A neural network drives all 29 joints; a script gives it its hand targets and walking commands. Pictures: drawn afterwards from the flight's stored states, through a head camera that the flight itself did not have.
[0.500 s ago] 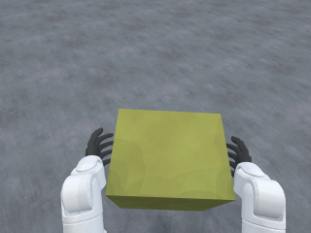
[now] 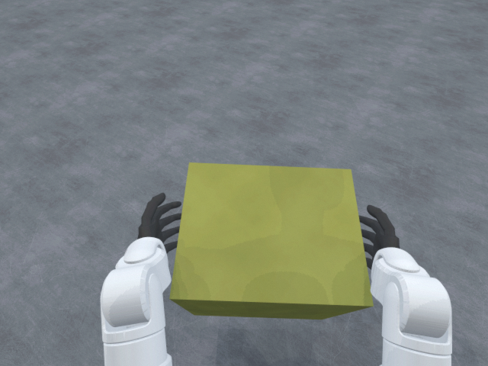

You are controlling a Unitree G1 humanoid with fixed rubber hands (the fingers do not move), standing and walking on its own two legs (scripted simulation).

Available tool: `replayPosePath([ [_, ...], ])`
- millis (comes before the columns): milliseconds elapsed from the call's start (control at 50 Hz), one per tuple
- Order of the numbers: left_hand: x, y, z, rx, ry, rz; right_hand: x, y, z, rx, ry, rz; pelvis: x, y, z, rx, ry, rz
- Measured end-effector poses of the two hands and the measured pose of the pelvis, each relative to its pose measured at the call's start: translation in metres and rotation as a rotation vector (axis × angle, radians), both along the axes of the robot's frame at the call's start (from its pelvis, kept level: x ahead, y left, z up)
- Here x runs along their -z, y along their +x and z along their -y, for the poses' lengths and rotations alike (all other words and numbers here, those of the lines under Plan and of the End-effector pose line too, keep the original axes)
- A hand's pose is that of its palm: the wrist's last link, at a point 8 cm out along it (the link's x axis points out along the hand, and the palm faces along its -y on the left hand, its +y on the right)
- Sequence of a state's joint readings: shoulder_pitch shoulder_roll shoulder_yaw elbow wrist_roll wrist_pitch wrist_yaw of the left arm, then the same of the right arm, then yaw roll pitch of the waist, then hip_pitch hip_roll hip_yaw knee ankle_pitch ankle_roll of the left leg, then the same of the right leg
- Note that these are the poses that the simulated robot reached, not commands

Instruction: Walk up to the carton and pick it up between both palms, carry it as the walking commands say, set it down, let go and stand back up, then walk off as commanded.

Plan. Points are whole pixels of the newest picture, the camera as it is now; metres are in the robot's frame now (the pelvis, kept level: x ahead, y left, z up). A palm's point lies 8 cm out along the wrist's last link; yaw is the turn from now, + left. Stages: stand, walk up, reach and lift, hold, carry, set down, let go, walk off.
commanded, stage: carry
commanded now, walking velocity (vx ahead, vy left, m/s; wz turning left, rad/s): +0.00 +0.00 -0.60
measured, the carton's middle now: (263, 250) +0.32 +0.00 -0.02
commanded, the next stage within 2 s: none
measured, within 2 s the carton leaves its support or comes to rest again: neither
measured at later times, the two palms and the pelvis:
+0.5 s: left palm (158, 254) +0.26 +0.15 +0.09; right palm (411, 288) +0.21 -0.18 +0.10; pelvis -0.02 +0.01 +0.01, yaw -8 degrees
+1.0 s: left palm (194, 269) +0.24 +0.10 +0.08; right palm (451, 320) +0.18 -0.23 +0.08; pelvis -0.05 -0.02 +0.01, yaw -9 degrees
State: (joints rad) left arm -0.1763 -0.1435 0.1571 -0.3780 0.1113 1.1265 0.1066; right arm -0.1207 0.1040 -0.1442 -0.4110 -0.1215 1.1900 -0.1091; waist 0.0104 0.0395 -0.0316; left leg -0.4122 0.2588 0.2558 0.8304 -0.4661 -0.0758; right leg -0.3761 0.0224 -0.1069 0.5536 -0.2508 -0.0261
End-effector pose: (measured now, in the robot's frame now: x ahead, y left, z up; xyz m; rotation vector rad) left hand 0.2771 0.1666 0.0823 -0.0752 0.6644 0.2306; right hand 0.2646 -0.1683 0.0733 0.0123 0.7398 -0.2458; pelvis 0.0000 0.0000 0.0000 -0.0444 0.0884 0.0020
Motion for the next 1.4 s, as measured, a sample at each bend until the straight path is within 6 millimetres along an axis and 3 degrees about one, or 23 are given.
replayPosePath([
  [100, 0.008, 0.0, 0.038, 0.091, 0.039, -0.071, 0.009, -0.026, 0.036, 0.084, 0.02, -0.068, -0.006, -0.006, 0.013, 0.042, 0.04, 0.029],
  [220, 0.007, -0.003, 0.056, 0.142, 0.017, -0.067, 0.002, -0.048, 0.051, 0.145, 0.011, -0.062, -0.007, -0.016, 0.018, 0.096, 0.04, 0.034],
  [320, -0.001, -0.006, 0.051, 0.15, -0.003, -0.029, -0.012, -0.053, 0.046, 0.156, -0.013, -0.023, -0.007, -0.021, 0.012, 0.104, 0.03, 0.034],
  [420, -0.005, -0.012, 0.03, 0.126, -0.027, -0.01, -0.023, -0.052, 0.026, 0.135, -0.036, -0.001, -0.006, -0.022, 0.0, 0.112, 0.033, 0.04],
  [580, -0.013, -0.025, 0.009, 0.111, -0.013, -0.034, -0.027, -0.059, 0.006, 0.107, -0.036, -0.023, -0.013, -0.028, -0.01, 0.155, 0.009, 0.046],
  [960, 0.001, -0.035, 0.062, 0.175, 0.061, -0.061, -0.003, -0.086, 0.055, 0.141, -0.023, -0.043, -0.011, -0.049, 0.011, 0.156, 0.037, 0.072],
  [1160, 0.003, -0.038, 0.069, 0.143, 0.07, -0.054, 0.0, -0.078, 0.063, 0.099, -0.029, -0.03, -0.011, -0.051, 0.025, 0.154, 0.036, 0.06],
  [1400, 0.006, -0.033, 0.069, 0.134, 0.075, -0.047, 0.003, -0.074, 0.061, 0.113, -0.02, -0.011, -0.01, -0.047, 0.027, 0.149, 0.036, 0.051],
])
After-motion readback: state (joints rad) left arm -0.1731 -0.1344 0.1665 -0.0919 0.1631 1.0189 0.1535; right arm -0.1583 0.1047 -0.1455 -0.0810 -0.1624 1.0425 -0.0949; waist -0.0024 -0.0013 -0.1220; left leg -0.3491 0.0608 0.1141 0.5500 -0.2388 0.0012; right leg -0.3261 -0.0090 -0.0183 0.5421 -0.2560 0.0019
